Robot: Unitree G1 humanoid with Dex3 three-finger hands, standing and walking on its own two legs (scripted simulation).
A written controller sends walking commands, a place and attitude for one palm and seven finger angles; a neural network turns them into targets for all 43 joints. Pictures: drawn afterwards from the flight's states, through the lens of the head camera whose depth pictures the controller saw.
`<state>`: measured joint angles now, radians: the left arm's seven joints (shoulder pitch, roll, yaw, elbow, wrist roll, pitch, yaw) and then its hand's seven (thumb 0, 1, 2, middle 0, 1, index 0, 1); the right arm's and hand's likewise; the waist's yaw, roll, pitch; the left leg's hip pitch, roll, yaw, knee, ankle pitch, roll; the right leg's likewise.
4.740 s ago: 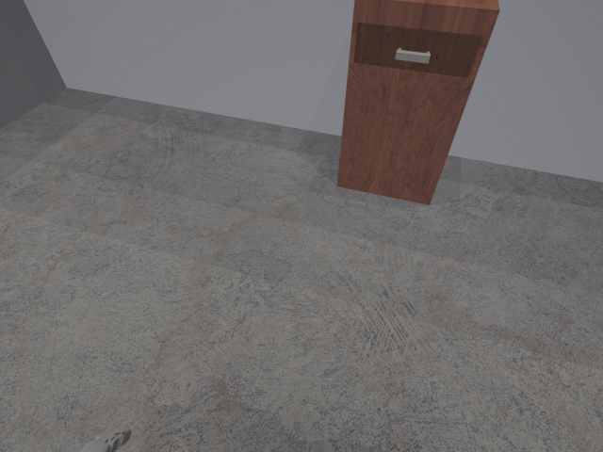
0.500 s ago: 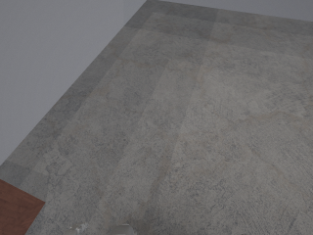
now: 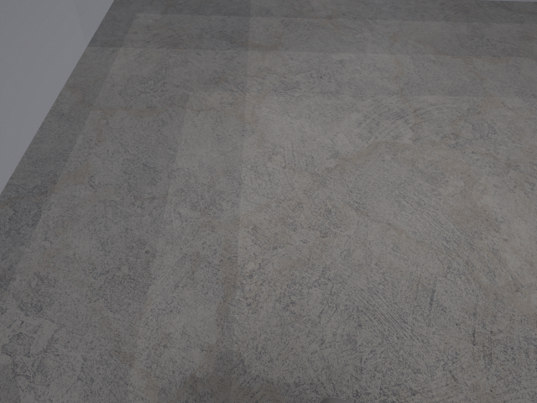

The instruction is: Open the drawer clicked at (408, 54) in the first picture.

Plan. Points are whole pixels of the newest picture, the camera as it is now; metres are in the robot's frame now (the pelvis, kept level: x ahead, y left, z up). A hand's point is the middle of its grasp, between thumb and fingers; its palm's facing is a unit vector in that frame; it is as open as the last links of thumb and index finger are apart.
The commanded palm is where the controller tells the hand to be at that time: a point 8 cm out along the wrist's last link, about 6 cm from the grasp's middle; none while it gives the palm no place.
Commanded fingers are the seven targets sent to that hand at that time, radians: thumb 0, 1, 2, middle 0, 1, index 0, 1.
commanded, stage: walk to a spot facing it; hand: left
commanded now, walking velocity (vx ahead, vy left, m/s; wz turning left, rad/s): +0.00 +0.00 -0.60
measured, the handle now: out of the picture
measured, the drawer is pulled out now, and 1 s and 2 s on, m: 0.00 0.00 0.00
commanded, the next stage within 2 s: turn to face it in 0.96 s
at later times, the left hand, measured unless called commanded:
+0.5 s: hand out of the picture +0.12 +0.17 -0.17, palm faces -0.18 -0.96 -0.21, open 7.4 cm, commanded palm none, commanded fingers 0.00 0.90 0.90 -0.20 -0.30 -0.20 -0.30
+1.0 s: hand (230, 278) +0.35 +0.09 -0.17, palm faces -0.57 -0.80 -0.20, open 7.4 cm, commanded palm none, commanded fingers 0.00 0.90 0.90 -0.20 -0.30 -0.20 -0.30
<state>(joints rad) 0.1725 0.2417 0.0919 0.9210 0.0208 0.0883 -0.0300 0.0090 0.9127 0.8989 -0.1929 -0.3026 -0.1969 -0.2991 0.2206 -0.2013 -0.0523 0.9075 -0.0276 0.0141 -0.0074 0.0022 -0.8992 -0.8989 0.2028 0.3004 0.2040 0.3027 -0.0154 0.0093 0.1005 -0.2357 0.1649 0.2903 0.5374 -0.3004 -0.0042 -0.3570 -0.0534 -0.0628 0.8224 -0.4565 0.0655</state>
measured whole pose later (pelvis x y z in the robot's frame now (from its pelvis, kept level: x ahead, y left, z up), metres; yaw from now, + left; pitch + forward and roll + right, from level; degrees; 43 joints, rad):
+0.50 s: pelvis +0.05 -0.01 +0.00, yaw -15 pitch +0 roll -1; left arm 0.30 0.20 0.06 0.96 0.02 0.00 -0.01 0.01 0.91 0.90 -0.20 -0.30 -0.21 -0.30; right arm 0.13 -0.24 -0.06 0.89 -0.02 0.02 0.02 0.01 -0.90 -0.90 0.20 0.30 0.20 0.30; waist 0.04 0.00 0.05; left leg -0.43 0.06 0.05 0.75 -0.36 -0.09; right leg -0.14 0.04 0.12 0.46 -0.33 0.00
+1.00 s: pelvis +0.15 -0.01 +0.00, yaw -36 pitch +0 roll -1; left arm 0.12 0.22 0.09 0.92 0.03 0.08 -0.02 0.01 0.91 0.90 -0.19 -0.30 -0.20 -0.30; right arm 0.34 -0.16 -0.04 1.00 -0.03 0.00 -0.02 0.00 -0.90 -0.90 0.20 0.30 0.20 0.30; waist -0.04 -0.01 0.10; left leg -0.12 0.13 0.38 0.50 -0.36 0.01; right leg -0.48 -0.08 -0.09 0.89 -0.33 0.06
